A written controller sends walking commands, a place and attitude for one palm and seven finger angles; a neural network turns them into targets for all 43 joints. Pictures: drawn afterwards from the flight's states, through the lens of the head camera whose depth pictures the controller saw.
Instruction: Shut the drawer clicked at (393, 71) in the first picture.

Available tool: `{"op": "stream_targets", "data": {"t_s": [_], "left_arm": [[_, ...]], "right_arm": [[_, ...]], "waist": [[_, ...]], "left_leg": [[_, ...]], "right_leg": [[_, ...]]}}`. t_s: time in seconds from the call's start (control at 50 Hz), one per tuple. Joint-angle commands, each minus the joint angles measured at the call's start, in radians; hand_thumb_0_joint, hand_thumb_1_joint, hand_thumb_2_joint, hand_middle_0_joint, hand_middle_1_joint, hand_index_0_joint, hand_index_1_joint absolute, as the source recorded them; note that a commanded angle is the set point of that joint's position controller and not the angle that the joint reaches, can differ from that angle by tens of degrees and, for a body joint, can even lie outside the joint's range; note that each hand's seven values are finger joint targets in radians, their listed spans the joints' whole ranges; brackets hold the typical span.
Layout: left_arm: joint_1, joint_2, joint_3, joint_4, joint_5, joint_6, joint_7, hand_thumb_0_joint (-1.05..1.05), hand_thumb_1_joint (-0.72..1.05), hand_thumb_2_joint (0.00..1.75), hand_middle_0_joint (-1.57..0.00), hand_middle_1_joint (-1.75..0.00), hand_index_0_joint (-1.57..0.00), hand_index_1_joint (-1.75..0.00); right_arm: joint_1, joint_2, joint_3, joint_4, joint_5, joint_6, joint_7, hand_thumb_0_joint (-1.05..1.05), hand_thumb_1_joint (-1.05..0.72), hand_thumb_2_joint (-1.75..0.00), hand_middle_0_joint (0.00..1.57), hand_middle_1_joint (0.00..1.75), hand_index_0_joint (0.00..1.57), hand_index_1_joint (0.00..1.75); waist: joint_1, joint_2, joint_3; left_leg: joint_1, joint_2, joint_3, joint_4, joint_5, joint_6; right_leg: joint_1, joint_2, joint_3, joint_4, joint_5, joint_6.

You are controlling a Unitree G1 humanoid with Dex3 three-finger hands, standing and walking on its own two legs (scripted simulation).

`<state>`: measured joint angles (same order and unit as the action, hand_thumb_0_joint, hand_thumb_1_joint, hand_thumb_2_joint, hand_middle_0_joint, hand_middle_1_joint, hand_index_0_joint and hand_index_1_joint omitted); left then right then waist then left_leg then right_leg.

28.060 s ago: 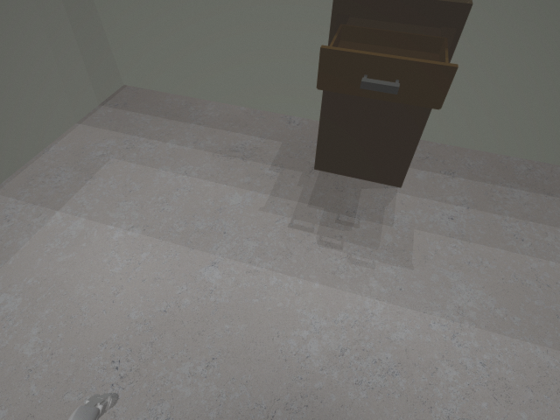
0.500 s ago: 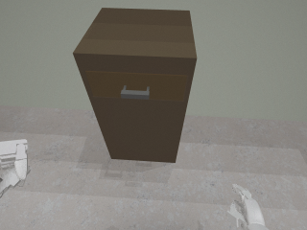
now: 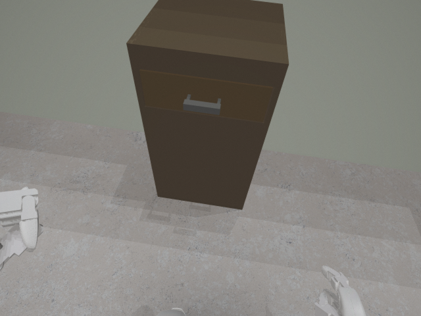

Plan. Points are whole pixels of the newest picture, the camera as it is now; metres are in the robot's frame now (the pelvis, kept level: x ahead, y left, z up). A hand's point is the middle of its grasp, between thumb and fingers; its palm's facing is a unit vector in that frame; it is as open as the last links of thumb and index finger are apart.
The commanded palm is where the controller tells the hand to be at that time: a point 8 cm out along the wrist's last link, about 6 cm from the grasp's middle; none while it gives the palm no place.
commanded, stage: step back with the hand held close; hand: left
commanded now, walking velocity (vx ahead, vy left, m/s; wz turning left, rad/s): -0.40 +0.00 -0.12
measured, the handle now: (203, 103) +0.73 +0.05 -0.05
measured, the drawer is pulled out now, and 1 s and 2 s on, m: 0.00 0.00 0.00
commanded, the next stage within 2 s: stop stepping back and stand still in 0.44 s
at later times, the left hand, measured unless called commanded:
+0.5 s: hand out of the picture +0.10 +0.19 +0.18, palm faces +0.12 -0.88 -0.46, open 3.3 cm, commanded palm +0.04 +0.26 +0.19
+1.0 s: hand out of the picture +0.05 +0.21 +0.20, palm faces +0.10 -0.89 -0.45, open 3.3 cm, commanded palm +0.00 +0.28 +0.19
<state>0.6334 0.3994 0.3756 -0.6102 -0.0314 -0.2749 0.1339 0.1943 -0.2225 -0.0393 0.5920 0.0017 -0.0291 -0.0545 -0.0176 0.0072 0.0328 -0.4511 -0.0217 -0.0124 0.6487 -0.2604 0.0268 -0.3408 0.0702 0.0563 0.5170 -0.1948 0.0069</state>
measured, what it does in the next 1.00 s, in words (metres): walks backwards: right foot, then left foot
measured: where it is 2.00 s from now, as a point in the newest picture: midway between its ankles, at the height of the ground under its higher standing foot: outside the picture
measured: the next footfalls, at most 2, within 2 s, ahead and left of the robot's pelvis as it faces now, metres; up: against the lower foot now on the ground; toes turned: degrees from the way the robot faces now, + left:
right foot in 0.40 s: -0.22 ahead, -0.12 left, +0.00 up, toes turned -8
left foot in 0.78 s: -0.03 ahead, +0.10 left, +0.00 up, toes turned -9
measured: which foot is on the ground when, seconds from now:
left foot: down 0.00-0.64, up 0.66-0.76, down 0.78-1.00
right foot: down 0.00-0.06, up 0.08-0.38, down 0.40-0.80, up 0.82-1.00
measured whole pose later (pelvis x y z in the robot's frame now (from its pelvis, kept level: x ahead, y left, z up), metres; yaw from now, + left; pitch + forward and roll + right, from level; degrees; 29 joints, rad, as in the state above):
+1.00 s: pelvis -0.19 +0.03 +0.01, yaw -12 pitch -1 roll -2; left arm 0.66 0.46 0.41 -0.72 -0.05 -0.25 0.13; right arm 0.24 -0.12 0.04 0.58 -0.03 -0.19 -0.03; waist -0.06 -0.05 0.03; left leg -0.33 0.02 0.04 0.40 -0.07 0.04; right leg -0.30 0.05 -0.04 0.71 -0.47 -0.02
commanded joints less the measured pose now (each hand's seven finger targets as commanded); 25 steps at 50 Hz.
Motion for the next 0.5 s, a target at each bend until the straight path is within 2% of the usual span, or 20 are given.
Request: {"op": "stream_targets", "data": {"t_s": [0.0, 0.02, 0.04, 0.06, 0.08, 0.1, 0.14, 0.18, 0.24, 0.26, 0.3, 0.32, 0.34, 0.36, 0.38, 0.4, 0.42, 0.44, 0.46, 0.48], "left_arm": [[-0.044, 0.186, 0.126, -0.199, -0.008, -0.055, 0.026, 0.00, 0.90, 0.90, -1.40, -1.60, -1.40, -1.60], [-0.068, 0.199, 0.138, -0.218, 0.006, -0.061, 0.024, 0.00, 0.90, 0.90, -1.40, -1.60, -1.40, -1.60], [-0.033, 0.204, 0.167, -0.178, 0.010, -0.071, 0.019, 0.00, 0.90, 0.90, -1.40, -1.60, -1.40, -1.60], [-0.045, 0.195, 0.169, -0.200, 0.012, -0.071, 0.015, 0.00, 0.90, 0.90, -1.40, -1.60, -1.40, -1.60], [-0.073, 0.200, 0.188, -0.209, 0.020, -0.066, 0.021, 0.00, 0.90, 0.90, -1.40, -1.60, -1.40, -1.60], [-0.101, 0.189, 0.181, -0.223, 0.018, -0.059, 0.025, 0.00, 0.90, 0.90, -1.40, -1.60, -1.40, -1.60], [-0.062, 0.163, 0.155, -0.213, 0.004, -0.047, 0.025, 0.00, 0.90, 0.90, -1.40, -1.60, -1.40, -1.60], [-0.013, 0.127, 0.112, -0.207, -0.010, -0.027, 0.020, 0.00, 0.90, 0.90, -1.40, -1.60, -1.40, -1.60], [-0.021, 0.107, 0.068, -0.231, -0.029, -0.033, 0.008, 0.00, 0.90, 0.90, -1.40, -1.60, -1.40, -1.60], [-0.030, 0.126, 0.079, -0.239, -0.033, -0.040, 0.007, 0.00, 0.90, 0.90, -1.40, -1.60, -1.40, -1.60], [-0.046, 0.152, 0.098, -0.255, -0.037, -0.057, 0.003, 0.00, 0.90, 0.90, -1.40, -1.60, -1.40, -1.60], [-0.035, 0.173, 0.113, -0.270, -0.033, -0.062, -0.001, 0.00, 0.90, 0.90, -1.40, -1.60, -1.40, -1.60], [-0.055, 0.177, 0.110, -0.282, -0.039, -0.075, -0.010, 0.00, 0.90, 0.90, -1.40, -1.60, -1.40, -1.60], [-0.070, 0.216, 0.142, -0.296, -0.040, -0.089, -0.013, 0.00, 0.90, 0.90, -1.40, -1.60, -1.40, -1.60], [-0.066, 0.248, 0.175, -0.307, -0.046, -0.100, -0.009, 0.00, 0.90, 0.90, -1.40, -1.60, -1.40, -1.60], [-0.066, 0.274, 0.203, -0.310, -0.058, -0.106, -0.003, 0.00, 0.90, 0.90, -1.40, -1.60, -1.40, -1.60], [-0.051, 0.308, 0.245, -0.313, -0.063, -0.111, 0.002, 0.00, 0.90, 0.90, -1.40, -1.60, -1.40, -1.60], [-0.029, 0.223, 0.178, -0.292, -0.067, -0.111, -0.008, 0.00, 0.90, 0.90, -1.40, -1.60, -1.40, -1.60], [-0.011, 0.239, 0.190, -0.268, -0.073, -0.102, -0.012, 0.00, 0.90, 0.90, -1.40, -1.60, -1.40, -1.60], [0.036, 0.251, 0.213, -0.233, -0.072, -0.096, -0.017, 0.00, 0.90, 0.90, -1.40, -1.60, -1.40, -1.60]], "right_arm": [[-0.109, -0.122, -0.039, -0.159, -0.002, -0.053, -0.031, 0.00, -0.90, -0.90, 0.20, 0.30, 0.20, 0.30], [-0.127, -0.138, -0.043, -0.166, -0.003, -0.065, -0.040, 0.00, -0.90, -0.90, 0.20, 0.30, 0.20, 0.30], [-0.109, -0.131, -0.046, -0.162, -0.003, -0.077, -0.037, 0.00, -0.90, -0.90, 0.20, 0.30, 0.20, 0.30], [-0.109, -0.134, -0.046, -0.177, -0.020, -0.089, -0.034, 0.00, -0.90, -0.90, 0.20, 0.30, 0.20, 0.30], [-0.106, -0.129, -0.046, -0.165, -0.036, -0.099, -0.033, 0.00, -0.90, -0.90, 0.20, 0.30, 0.20, 0.30], [-0.103, -0.119, -0.047, -0.154, -0.037, -0.103, -0.028, 0.00, -0.90, -0.90, 0.20, 0.30, 0.20, 0.30], [-0.102, -0.116, -0.054, -0.144, -0.029, -0.108, -0.013, 0.00, -0.90, -0.90, 0.20, 0.30, 0.20, 0.30], [-0.092, -0.110, -0.052, -0.131, -0.024, -0.112, 0.005, 0.00, -0.90, -0.90, 0.20, 0.30, 0.20, 0.30], [-0.066, -0.102, -0.032, -0.102, -0.029, -0.134, 0.009, 0.00, -0.90, -0.90, 0.20, 0.30, 0.20, 0.30], [-0.060, -0.106, -0.032, -0.091, -0.037, -0.137, 0.009, 0.00, -0.90, -0.90, 0.20, 0.30, 0.20, 0.30], [-0.052, -0.102, -0.031, -0.075, -0.047, -0.129, 0.008, 0.00, -0.90, -0.90, 0.20, 0.30, 0.20, 0.30], [-0.038, -0.100, -0.031, -0.072, -0.049, -0.118, 0.011, 0.00, -0.90, -0.90, 0.20, 0.30, 0.20, 0.30], [-0.035, -0.088, -0.027, -0.076, -0.046, -0.109, 0.015, 0.00, -0.90, -0.90, 0.20, 0.30, 0.20, 0.30], [-0.044, -0.092, -0.029, -0.082, -0.040, -0.098, 0.012, 0.00, -0.90, -0.90, 0.20, 0.30, 0.20, 0.30], [-0.059, -0.083, -0.024, -0.097, -0.035, -0.091, 0.006, 0.00, -0.90, -0.90, 0.20, 0.30, 0.20, 0.30], [-0.089, -0.074, -0.012, -0.115, -0.031, -0.092, -0.003, 0.00, -0.90, -0.90, 0.20, 0.30, 0.20, 0.30], [-0.109, -0.073, -0.003, -0.121, -0.040, -0.104, -0.007, 0.00, -0.90, -0.90, 0.20, 0.30, 0.20, 0.30], [-0.079, -0.059, -0.009, -0.113, -0.014, -0.107, -0.012, 0.00, -0.90, -0.90, 0.20, 0.30, 0.20, 0.30], [-0.104, -0.088, -0.011, -0.128, -0.001, -0.107, -0.017, 0.00, -0.90, -0.90, 0.20, 0.30, 0.20, 0.30], [-0.103, -0.091, -0.006, -0.134, -0.006, -0.103, -0.024, 0.00, -0.90, -0.90, 0.20, 0.30, 0.20, 0.30]], "waist": [[-0.009, 0.047, -0.117], [-0.004, 0.165, -0.125], [0.003, 0.217, -0.176], [0.007, 0.288, -0.170], [0.005, 0.276, -0.148], [0.002, 0.200, -0.116], [0.019, 0.121, -0.141], [0.022, 0.141, -0.174], [0.017, 0.200, -0.227], [0.017, 0.217, -0.249], [0.027, 0.206, -0.297], [0.027, 0.204, -0.322], [0.022, 0.162, -0.321], [0.017, 0.118, -0.318], [0.021, 0.051, -0.324], [0.022, 0.002, -0.320], [0.031, 0.008, -0.329], [0.004, -0.089, -0.301], [-0.003, -0.095, -0.274], [-0.004, -0.034, -0.238]], "left_leg": [[0.158, 0.114, -0.114, -0.240, 0.132, 0.040], [0.035, 0.202, -0.187, -0.344, 0.115, 0.075], [-0.070, 0.291, -0.259, -0.447, -0.034, 0.118], [-0.172, 0.359, -0.341, -0.533, -0.216, 0.158], [-0.250, 0.402, -0.378, -0.559, -0.323, 0.188], [-0.254, 0.403, -0.355, -0.527, -0.311, 0.197], [-0.076, 0.349, -0.246, -0.440, -0.166, 0.163], [0.056, 0.301, -0.195, -0.456, -0.161, 0.115], [0.268, 0.257, -0.158, -0.495, -0.079, 0.055], [0.315, 0.264, -0.160, -0.499, -0.031, 0.038], [0.404, 0.258, -0.121, -0.429, 0.156, 0.005], [0.457, 0.225, -0.074, -0.365, 0.314, -0.012], [0.525, 0.190, -0.021, -0.302, 0.406, -0.017], [0.564, 0.169, 0.016, -0.221, 0.401, -0.016], [0.558, 0.134, 0.050, -0.145, 0.309, -0.019], [0.527, 0.115, 0.069, -0.112, 0.216, -0.028], [0.487, 0.107, 0.071, -0.119, 0.140, -0.041], [0.515, 0.069, 0.072, -0.088, 0.162, -0.039], [0.521, 0.086, 0.051, -0.081, 0.213, -0.036], [0.529, 0.089, 0.044, -0.103, 0.244, -0.028]], "right_leg": [[-0.053, -0.075, 0.049, -0.064, 0.077, -0.013], [0.080, -0.004, 0.000, 0.077, 0.080, 0.015], [0.205, 0.038, -0.014, 0.255, -0.058, 0.022], [0.231, 0.056, 0.007, 0.444, -0.179, 0.017], [0.226, 0.049, 0.041, 0.600, -0.203, 0.014], [0.190, 0.034, 0.065, 0.641, -0.201, 0.012], [0.098, 0.016, 0.035, 0.521, -0.253, 0.009], [0.067, 0.014, -0.040, 0.373, -0.307, 0.001], [0.033, 0.027, -0.092, 0.122, -0.369, -0.010], [0.045, 0.021, -0.092, 0.030, -0.374, -0.015], [0.088, 0.001, -0.084, -0.178, -0.261, -0.020], [0.087, -0.003, -0.083, -0.248, -0.176, -0.020], [0.047, -0.020, -0.072, -0.311, -0.101, -0.011], [-0.012, -0.069, -0.041, -0.330, -0.019, -0.018], [-0.043, -0.128, -0.010, -0.315, 0.081, -0.028], [-0.072, -0.182, -0.002, -0.292, 0.118, -0.035], [-0.067, -0.195, -0.020, -0.260, 0.090, -0.046], [-0.093, -0.177, -0.053, -0.255, 0.128, -0.031], [-0.123, -0.170, -0.056, -0.214, 0.143, -0.018], [-0.165, -0.143, -0.069, -0.197, 0.112, -0.003]]}}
